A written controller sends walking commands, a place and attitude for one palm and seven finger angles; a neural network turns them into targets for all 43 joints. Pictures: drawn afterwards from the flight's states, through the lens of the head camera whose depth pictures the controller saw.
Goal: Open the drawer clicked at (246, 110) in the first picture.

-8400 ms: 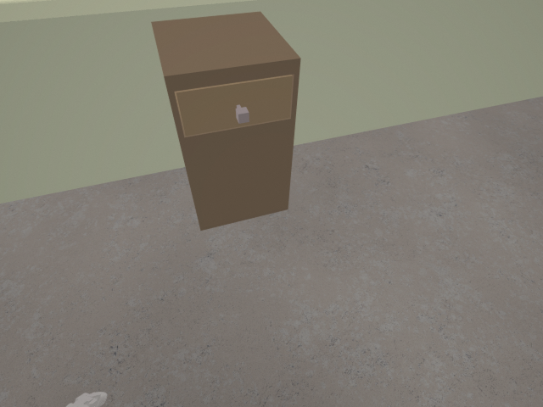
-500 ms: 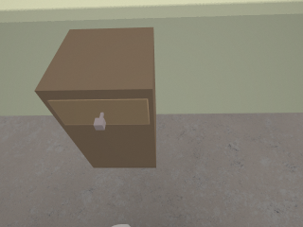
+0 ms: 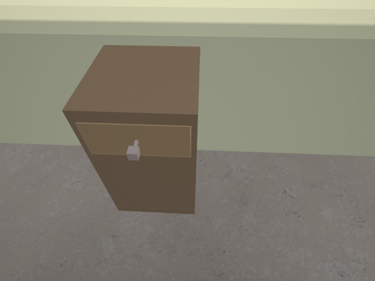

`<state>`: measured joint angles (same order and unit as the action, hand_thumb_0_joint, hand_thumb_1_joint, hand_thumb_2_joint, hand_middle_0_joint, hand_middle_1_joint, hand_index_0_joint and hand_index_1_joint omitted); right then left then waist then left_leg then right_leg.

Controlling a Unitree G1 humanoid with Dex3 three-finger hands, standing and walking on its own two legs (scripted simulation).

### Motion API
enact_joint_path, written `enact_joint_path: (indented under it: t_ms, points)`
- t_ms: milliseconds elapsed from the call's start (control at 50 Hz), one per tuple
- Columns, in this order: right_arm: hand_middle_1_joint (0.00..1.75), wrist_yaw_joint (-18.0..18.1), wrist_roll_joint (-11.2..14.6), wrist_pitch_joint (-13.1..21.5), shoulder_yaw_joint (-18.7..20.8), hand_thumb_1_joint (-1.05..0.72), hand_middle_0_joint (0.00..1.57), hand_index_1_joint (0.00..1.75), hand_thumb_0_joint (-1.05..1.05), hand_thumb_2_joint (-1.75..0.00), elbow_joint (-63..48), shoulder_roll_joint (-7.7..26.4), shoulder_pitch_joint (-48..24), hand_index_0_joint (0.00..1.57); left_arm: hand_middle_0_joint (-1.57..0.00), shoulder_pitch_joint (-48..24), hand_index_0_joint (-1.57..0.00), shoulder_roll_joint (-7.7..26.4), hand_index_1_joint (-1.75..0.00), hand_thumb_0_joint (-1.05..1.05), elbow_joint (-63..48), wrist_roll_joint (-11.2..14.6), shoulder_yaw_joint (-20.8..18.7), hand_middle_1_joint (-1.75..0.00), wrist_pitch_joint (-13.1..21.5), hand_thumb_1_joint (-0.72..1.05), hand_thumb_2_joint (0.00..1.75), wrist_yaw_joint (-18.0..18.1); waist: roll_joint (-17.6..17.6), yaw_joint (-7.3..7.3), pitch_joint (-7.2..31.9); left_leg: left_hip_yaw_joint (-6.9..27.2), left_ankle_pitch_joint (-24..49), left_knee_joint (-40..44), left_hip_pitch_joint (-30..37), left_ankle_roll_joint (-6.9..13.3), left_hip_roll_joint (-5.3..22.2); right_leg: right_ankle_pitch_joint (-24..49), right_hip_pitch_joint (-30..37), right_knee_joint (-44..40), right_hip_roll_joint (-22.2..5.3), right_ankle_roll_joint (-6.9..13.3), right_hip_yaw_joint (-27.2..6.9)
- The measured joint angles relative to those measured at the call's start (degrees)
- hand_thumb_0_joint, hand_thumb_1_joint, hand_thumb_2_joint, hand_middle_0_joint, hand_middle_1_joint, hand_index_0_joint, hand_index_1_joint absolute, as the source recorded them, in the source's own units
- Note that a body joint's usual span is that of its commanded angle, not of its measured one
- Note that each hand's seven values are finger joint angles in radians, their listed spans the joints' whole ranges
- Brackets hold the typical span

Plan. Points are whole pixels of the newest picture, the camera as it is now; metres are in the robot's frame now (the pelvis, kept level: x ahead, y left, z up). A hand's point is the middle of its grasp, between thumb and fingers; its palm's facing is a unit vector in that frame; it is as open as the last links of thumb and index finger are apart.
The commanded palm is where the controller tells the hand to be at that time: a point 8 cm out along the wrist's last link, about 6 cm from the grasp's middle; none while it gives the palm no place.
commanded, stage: come to a stop and stand still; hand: left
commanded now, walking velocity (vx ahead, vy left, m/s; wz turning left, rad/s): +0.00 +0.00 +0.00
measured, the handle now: (134, 149) +0.55 +0.24 -0.15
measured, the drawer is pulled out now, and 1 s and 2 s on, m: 0.00 0.00 0.00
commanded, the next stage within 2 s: look again from close up in 0.38 s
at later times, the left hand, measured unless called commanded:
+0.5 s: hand out of the picture -0.01 +0.19 -0.18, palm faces +0.03 -0.99 -0.14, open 7.4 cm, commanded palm none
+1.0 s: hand out of the picture -0.01 +0.21 -0.17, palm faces +0.02 -0.98 -0.18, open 7.4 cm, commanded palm none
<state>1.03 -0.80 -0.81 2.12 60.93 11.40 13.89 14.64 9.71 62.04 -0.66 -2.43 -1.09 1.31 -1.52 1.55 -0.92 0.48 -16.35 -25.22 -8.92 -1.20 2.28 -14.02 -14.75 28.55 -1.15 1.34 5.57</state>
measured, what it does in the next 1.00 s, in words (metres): stands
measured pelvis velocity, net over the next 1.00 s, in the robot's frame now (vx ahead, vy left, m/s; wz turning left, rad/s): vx -0.01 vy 0.04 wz -0.03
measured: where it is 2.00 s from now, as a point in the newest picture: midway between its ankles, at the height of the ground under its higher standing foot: outside the picture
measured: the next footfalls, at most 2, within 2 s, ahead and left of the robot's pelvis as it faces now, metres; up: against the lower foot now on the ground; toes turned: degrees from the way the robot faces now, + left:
none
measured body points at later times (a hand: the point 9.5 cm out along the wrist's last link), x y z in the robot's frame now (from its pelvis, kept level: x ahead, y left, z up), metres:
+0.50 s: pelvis +0.00 +0.03 +0.00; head +0.01 +0.04 +0.45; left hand -0.01 +0.24 -0.16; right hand -0.03 -0.17 -0.16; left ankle -0.03 +0.14 -0.74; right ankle +0.01 -0.10 -0.74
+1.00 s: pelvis -0.01 +0.04 +0.00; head -0.03 +0.04 +0.45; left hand -0.01 +0.26 -0.16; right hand -0.02 -0.18 -0.16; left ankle -0.03 +0.14 -0.74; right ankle +0.01 -0.10 -0.74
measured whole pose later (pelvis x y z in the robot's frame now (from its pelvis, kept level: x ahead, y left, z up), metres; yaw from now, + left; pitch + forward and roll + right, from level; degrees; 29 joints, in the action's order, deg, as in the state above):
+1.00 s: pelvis -0.01 +0.04 +0.00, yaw -2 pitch -2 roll +0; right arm 1.2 -0.7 1.0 -0.7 60.8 8.6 19.1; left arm 17.9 8.1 62.6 -0.6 0.1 0.3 1.7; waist -0.3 0.1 -0.3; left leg -2.2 -17.3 -27.8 -8.2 1.5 -0.8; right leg -12.0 -13.1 27.6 -4.0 -2.1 2.5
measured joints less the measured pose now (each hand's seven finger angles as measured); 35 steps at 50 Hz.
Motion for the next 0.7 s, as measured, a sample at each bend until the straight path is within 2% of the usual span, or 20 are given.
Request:
enact_joint_path:
  t_ms: [40, 140, 480, 540, 600, 700]
  points:
    - [0.3, 0.07, -0.07, 0.04, -0.71, -0.91, 0.2, 0.3, 0.01, -0.89, 0.85, -1.36, 0.18, 0.19, -0.2, 0.27, -0.2, 0.41, -0.3, 0.0, 0.97, 0.01, 0.0, -0.3, -0.27, 0.91, 0.9, -0.04, 1.3, 0.4, 0.26, -0.51, -0.66, -0.65, 0.12, -0.51, -0.41, 0.76, 0.49, -0.61, -0.35, -0.44, -0.59]
    - [0.3, 0.66, 0.07, 0.44, -1.6, -0.93, 0.2, 0.3, 0.01, -0.89, 2.54, -2.55, 1.53, 0.2, -0.19, 1.28, -0.2, -0.13, -0.3, 0.0, 3.02, 0.09, 0.95, -0.3, 0.17, 0.91, 0.9, -0.26, 2.23, 0.57, 0.96, -1.2, 0.11, 1.13, 1.68, 0.22, -0.94, 1.96, 2.35, -3.4, -0.69, -1.28, -1.28]
    - [0.3, 1.1, 0.47, 1.65, -2.44, -0.91, 0.2, 0.3, 0.01, -0.89, 4.64, -5.8, 5.94, 0.2, -0.19, 2.48, -0.2, -2.81, -0.3, 0.0, 4.72, 0.27, 2.15, -0.3, 1.09, 0.91, 0.9, 0.24, 2.43, -0.89, 0.08, -2.23, 0.18, 2.4, 3.06, 1.71, -2.16, 2.63, 3.65, -5.1, -1.74, -2.79, -2.36]
    - [0.3, 0.21, 0.63, 1.37, -2.7, -0.91, 0.2, 0.3, 0.01, -0.89, 2.88, -5.2, 5.2, 0.2, -0.19, 2.33, -0.2, -3.01, -0.3, 0.0, 4.1, 0.04, 2.93, -0.3, 2.77, 0.91, 0.9, 1.21, 1.48, -1.32, -1.04, -2.29, -1.63, -2.0, 0.05, 1.78, -1.68, 2.16, 1.61, -2.97, -1.39, -2.87, -2.42]
    - [0.3, 0.2, 0.33, 1.94, -2.7, -0.91, 0.2, 0.3, 0.01, -0.89, 0.89, -4.82, 5.0, 0.2, -0.2, 2.46, -0.2, -2.59, -0.3, 0.0, 3.61, 0.1, 3.15, -0.3, 2.79, 0.91, 0.9, 1.12, 1.42, -2.22, -1.22, -2.18, -2.91, -4.7, -1.26, 2.14, -2.06, 0.82, 0.3, -0.13, -1.9, -3.08, -2.43]
    - [0.3, 0.58, 0.15, 2.0, -2.73, -0.92, 0.2, 0.3, 0.01, -0.89, 0.01, -3.75, 5.35, 0.2, -0.19, 2.34, -0.2, -1.89, -0.3, 0.0, 2.64, 0.11, 2.94, -0.3, 1.72, 0.91, 0.9, 0.86, 0.98, -1.97, -0.03, -2.15, -3.95, -6.45, -0.88, 2.62, -2.48, -0.28, 0.75, 1.57, -2.37, -3.44, -2.48]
